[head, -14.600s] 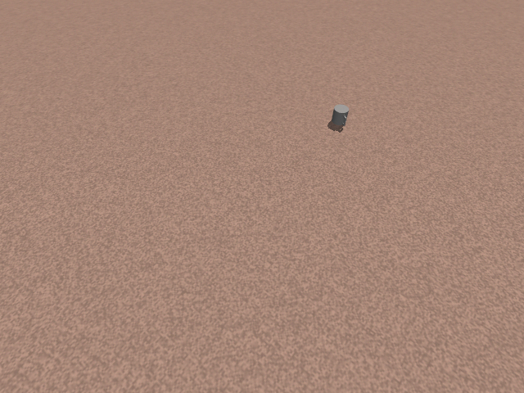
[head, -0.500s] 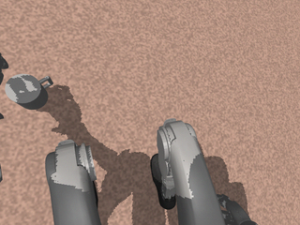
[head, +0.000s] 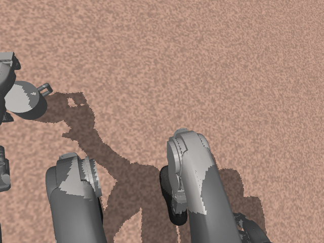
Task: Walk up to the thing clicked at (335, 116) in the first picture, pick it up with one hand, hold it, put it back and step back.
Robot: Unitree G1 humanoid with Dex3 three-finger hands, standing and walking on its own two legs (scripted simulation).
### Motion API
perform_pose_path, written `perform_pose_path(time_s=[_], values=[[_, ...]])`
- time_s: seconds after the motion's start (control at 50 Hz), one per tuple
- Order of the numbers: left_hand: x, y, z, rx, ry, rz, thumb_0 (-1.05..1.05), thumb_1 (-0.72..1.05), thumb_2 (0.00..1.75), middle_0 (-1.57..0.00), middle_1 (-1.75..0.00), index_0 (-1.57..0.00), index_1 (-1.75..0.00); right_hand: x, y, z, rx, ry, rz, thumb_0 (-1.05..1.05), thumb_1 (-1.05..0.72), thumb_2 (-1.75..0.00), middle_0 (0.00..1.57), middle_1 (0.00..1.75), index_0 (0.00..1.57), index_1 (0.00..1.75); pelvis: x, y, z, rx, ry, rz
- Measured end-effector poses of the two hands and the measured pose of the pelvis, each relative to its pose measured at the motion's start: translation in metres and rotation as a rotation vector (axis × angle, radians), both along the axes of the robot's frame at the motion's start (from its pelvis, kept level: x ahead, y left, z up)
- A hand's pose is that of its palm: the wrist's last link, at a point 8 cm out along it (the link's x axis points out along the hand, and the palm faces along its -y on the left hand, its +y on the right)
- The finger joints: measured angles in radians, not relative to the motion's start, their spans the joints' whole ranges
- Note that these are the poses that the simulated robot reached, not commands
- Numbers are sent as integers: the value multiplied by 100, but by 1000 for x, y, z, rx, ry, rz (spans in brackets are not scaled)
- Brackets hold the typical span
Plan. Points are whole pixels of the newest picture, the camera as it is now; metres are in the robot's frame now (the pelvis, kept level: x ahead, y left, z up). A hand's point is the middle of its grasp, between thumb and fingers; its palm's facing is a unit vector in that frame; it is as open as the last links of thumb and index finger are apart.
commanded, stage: approach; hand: left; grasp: from above
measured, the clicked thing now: (31, 98) +0.51 +0.27 -0.28
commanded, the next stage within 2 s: close in in 0.34 s
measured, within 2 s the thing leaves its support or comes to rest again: neither
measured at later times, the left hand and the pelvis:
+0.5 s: hand out of the picture +0.47 +0.31 -0.17, palm faces -0.47 -0.07 -0.88, open 13.7 cm; pelvis +0.00 -0.01 -0.01, yaw +0 degrees
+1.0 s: hand (17, 100) +0.48 +0.29 -0.21, palm faces -0.46 -0.08 -0.88, open 13.6 cm; pelvis +0.00 +0.00 -0.02, yaw -2 degrees
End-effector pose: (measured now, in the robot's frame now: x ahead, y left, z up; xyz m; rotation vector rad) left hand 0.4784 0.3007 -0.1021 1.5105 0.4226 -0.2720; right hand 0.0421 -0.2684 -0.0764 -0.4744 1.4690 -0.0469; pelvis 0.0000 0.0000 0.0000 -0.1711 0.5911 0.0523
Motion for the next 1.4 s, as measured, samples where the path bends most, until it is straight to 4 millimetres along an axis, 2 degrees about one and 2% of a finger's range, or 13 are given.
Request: perform_pose_path(time_s=[0.12,0.22,0.28,0.38,0.48,0.56,0.68,0.78,0.88,1.06,1.16,1.26,1.4], values=[[20,-30,1,-7,-24,-9,0,-51,98,-9,-110,-10,-109,-9,0,5,-7,-10,-18,0,-91,-90,20,30,20,30,0,0,1,0,10,-5],[26,-41,-4,1,-18,27,0,-50,98,-10,-109,-11,-108,-20,1,4,6,-2,-43,0,-91,-90,20,30,20,30,1,-1,0,0,17,-14],[21,-38,-8,10,0,57,0,-50,98,-10,-108,-11,-108,-26,3,0,24,12,-60,0,-91,-90,20,30,20,30,1,-2,-1,5,15,-18],[7,-18,-16,23,55,102,0,-50,100,-11,-108,-12,-107,-27,4,-8,48,26,-58,0,-91,-90,20,30,20,30,1,-3,-4,14,1,-16],[1,6,-14,26,61,107,0,-50,101,-11,-109,-12,-108,-18,3,-15,50,32,-27,0,-91,-90,20,30,20,30,2,-5,-7,15,-7,-9],[4,13,-10,21,44,79,0,-51,102,-11,-110,-11,-109,-8,0,-15,37,35,-7,0,-91,-90,20,30,20,30,4,-5,-8,9,-4,-7],[7,5,-15,-4,49,33,0,-49,106,-11,-113,-12,-112,9,-3,-7,7,8,25,0,-91,-90,20,30,20,30,5,-3,-6,-5,-4,-5],[5,-5,-24,-26,44,15,0,-46,107,-11,-116,-13,-114,14,-5,0,-13,-12,44,0,-91,-90,20,30,20,30,4,-1,-6,-12,-9,-5],[4,-9,-37,-27,49,17,0,-46,105,-10,-113,-12,-112,7,-4,2,-23,-10,57,0,-91,-90,20,30,20,30,2,0,-10,-14,-19,-10],[9,-12,-62,-16,31,39,0,-48,103,-9,-109,-10,-109,-21,4,-2,-4,56,54,0,-91,-90,20,30,20,30,3,1,-20,-23,-30,-25],[13,-15,-73,-16,37,53,0,-49,103,-9,-108,-10,-108,-31,12,-4,24,80,53,0,-91,-90,20,30,20,30,5,2,-25,-30,-36,-32],[15,-15,-80,-20,32,65,0,-49,103,-9,-107,-9,-107,-30,17,-6,47,82,62,0,-91,-90,20,30,20,30,8,2,-26,-37,-36,-39],[13,-11,-87,-26,44,83,0,-50,102,-9,-106,-9,-106,-17,16,-7,57,69,97,0,-91,-90,20,30,20,30,10,3,-26,-44,-36,-42]])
